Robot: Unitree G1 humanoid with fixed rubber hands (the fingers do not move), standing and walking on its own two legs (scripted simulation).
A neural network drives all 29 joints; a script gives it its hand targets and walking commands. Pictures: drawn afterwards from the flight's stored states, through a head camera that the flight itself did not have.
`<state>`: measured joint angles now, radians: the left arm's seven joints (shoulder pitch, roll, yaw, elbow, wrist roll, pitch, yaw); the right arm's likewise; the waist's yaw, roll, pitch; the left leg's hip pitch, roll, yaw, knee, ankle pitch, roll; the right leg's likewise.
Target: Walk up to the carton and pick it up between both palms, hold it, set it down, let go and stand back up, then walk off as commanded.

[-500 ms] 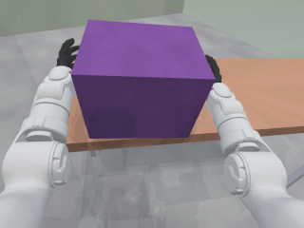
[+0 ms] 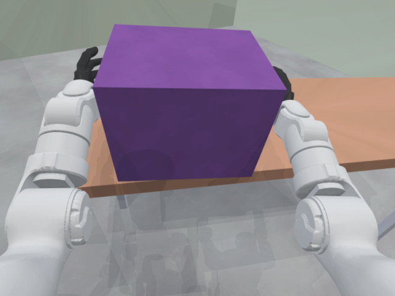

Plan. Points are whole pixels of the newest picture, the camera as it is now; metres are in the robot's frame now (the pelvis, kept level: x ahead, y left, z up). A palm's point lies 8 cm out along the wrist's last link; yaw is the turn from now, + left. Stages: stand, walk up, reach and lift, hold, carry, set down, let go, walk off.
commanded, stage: reach and lift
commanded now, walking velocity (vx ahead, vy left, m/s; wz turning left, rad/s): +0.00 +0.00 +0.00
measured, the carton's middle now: (186, 103) +0.45 +0.05 +0.21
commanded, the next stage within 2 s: hold in 1.50 s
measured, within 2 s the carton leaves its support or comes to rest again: neither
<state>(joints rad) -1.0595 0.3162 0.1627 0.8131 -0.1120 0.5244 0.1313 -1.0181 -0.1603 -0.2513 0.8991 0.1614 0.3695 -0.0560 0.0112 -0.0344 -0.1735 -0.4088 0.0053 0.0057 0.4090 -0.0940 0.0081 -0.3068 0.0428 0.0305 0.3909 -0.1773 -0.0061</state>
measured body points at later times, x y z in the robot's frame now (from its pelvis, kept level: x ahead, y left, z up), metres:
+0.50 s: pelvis -0.02 +0.00 +0.00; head -0.06 +0.03 +0.45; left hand +0.41 +0.22 +0.26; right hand +0.42 -0.15 +0.26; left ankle +0.07 +0.10 -0.74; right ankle +0.01 -0.12 -0.74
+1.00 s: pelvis -0.02 +0.00 +0.00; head -0.06 +0.03 +0.45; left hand +0.41 +0.22 +0.27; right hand +0.41 -0.15 +0.27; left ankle +0.07 +0.10 -0.74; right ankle +0.01 -0.12 -0.74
